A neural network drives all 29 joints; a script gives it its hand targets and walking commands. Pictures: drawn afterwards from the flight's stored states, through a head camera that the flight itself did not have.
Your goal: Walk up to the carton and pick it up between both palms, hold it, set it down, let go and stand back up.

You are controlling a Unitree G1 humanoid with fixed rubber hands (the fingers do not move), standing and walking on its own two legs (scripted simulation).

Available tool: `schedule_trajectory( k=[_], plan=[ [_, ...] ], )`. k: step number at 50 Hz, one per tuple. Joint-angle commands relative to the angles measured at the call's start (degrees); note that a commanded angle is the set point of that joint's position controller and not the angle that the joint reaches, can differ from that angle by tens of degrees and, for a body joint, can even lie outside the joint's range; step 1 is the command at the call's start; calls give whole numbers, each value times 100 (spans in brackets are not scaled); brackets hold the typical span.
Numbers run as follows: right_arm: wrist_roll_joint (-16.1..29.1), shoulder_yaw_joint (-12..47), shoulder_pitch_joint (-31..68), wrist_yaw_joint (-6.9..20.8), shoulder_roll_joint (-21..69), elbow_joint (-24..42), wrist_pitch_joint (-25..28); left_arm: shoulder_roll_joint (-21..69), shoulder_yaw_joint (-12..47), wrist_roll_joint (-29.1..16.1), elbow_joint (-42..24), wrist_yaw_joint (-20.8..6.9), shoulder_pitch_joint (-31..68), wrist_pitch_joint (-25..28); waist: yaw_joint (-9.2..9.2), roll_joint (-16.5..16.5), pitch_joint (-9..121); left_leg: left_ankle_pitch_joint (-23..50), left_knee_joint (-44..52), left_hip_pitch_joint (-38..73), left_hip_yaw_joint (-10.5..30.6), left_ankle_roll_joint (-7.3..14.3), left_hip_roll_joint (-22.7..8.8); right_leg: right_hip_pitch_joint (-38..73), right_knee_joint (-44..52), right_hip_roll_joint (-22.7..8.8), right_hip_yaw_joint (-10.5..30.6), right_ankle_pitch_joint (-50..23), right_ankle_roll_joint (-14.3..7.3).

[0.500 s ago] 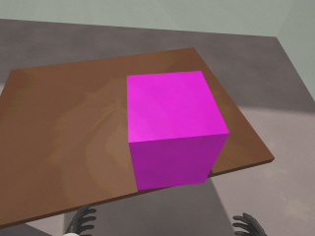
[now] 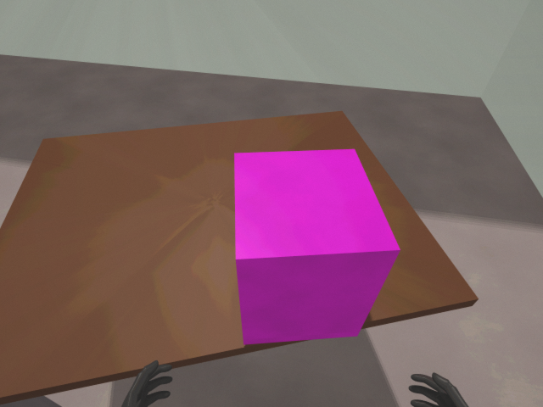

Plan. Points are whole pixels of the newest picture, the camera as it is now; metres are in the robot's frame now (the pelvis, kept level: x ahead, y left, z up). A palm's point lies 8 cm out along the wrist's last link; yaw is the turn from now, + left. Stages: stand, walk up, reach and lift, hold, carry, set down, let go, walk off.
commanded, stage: reach and lift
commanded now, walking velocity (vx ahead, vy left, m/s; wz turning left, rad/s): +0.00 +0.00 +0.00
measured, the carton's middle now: (298, 248) +0.39 -0.01 +0.03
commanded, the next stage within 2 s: none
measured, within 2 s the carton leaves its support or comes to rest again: neither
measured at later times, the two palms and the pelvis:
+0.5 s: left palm out of the picture +0.15 +0.21 -0.02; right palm out of the picture +0.15 -0.22 -0.01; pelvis +0.00 +0.00 +0.00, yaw +0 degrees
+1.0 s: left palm (142, 355) +0.20 +0.20 +0.03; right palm (458, 358) +0.21 -0.21 +0.04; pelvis +0.00 -0.01 +0.00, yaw +0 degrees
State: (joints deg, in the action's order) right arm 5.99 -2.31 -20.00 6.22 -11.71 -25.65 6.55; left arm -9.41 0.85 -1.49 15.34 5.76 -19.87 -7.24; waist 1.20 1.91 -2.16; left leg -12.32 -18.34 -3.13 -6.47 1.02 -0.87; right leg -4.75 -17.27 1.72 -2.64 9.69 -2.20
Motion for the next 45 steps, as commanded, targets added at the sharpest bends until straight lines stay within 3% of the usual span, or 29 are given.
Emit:
schedule_trajectory(
  k=[1,7,13,23,27,33,37,40,41,45],
  plan=[
    [90,-247,-60,-36,-717,1030,305,-392,-75,-106,-996,48,62,472,51,42,273,1231,219,-44,398,-191,-15,-15,287,-164,510,-868,-44],
    [257,-247,-320,-21,-663,1241,323,-371,44,-138,-1337,157,-94,653,57,-224,127,1034,298,-58,393,-209,-55,-85,345,-175,591,-481,-133],
    [393,-176,-446,-24,-619,1604,400,-364,151,-257,-1665,240,-182,886,72,-233,137,1066,315,-122,422,-209,-69,-103,352,-172,627,-457,-174],
    [439,-177,-394,-88,-583,2072,529,-369,187,-351,-1704,287,-217,1217,141,28,92,816,367,-263,462,-132,-69,-35,354,-193,701,-271,-162],
    [516,-172,-195,-137,-557,2115,586,-359,224,-418,-1768,322,47,1390,160,-113,50,643,386,-358,468,-154,-87,-100,328,-216,725,-115,-184],
    [664,-88,3,-186,-545,2307,676,-306,196,-428,-1973,329,95,1552,166,-87,208,1009,300,-187,503,-154,-39,6,258,-221,763,-537,-165],
    [723,-106,231,-215,-591,2195,623,-169,200,-363,-1917,323,298,1495,101,-162,99,895,327,-106,539,-171,-51,-93,320,-196,740,-280,-192],
    [768,-91,391,-250,-645,2402,436,-194,229,-412,-2279,354,598,1277,76,-185,268,831,354,-72,530,-153,-46,-100,346,-192,777,-182,-197],
    [764,-134,499,-276,-665,2452,345,-180,227,-461,-2275,358,668,1169,57,-74,218,793,374,-142,548,-132,-45,-86,353,-191,770,-199,-163],
    [886,-35,631,-375,-718,2888,5,-260,18,-458,-2576,323,762,673,134,59,458,1154,343,-90,502,-111,24,152,304,-175,800,-808,-62]
  ],
)
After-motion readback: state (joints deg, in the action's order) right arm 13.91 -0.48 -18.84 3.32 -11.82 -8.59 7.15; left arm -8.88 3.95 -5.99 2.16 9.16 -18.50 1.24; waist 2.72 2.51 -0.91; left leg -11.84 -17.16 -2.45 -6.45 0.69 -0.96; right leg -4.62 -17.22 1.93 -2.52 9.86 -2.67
